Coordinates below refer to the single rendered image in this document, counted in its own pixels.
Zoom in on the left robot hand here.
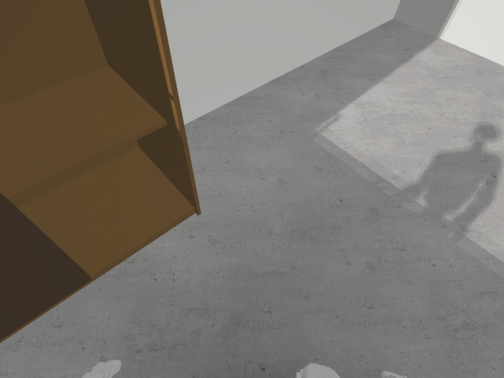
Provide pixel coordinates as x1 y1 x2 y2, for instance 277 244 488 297
82 360 121 378

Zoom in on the wardrobe door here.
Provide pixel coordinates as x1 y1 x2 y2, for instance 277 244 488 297
0 192 91 340

